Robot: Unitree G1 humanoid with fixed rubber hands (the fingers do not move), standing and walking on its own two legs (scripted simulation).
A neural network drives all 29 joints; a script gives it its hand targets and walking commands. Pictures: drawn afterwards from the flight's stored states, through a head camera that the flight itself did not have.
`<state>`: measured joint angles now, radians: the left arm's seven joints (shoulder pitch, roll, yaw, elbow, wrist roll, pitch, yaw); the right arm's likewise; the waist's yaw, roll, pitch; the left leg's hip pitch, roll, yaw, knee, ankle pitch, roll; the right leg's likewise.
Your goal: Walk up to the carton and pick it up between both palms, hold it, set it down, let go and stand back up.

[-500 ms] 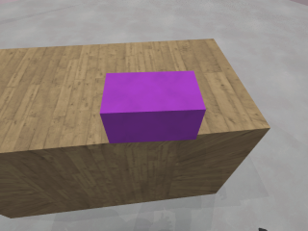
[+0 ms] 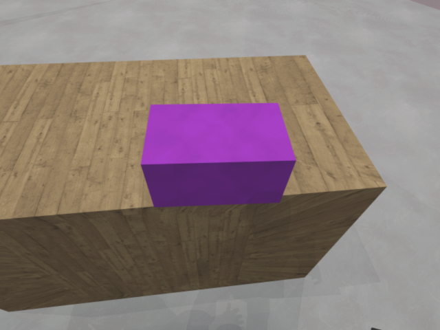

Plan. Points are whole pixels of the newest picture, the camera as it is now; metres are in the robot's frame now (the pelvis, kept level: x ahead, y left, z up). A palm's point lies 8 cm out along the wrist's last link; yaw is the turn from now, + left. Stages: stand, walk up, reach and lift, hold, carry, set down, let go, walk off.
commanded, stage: walk up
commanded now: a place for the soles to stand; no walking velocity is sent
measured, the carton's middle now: (216, 154) +0.45 +0.01 +0.03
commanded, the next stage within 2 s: reach and lift in 0.28 s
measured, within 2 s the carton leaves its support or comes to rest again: neither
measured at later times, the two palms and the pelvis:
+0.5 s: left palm (76, 327) +0.15 +0.26 -0.10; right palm out of the picture +0.11 -0.30 -0.11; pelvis -0.01 -0.01 -0.01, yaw +0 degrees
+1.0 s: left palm (69, 324) +0.15 +0.26 -0.06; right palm out of the picture +0.13 -0.27 -0.05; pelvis -0.01 +0.01 +0.01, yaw +0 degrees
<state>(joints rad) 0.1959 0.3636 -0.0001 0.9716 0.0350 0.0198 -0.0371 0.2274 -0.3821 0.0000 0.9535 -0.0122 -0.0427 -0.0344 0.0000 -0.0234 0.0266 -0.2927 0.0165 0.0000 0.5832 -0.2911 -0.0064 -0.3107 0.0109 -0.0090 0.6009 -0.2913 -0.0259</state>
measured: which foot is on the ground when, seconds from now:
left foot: down 0.00-1.00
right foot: down 0.00-1.00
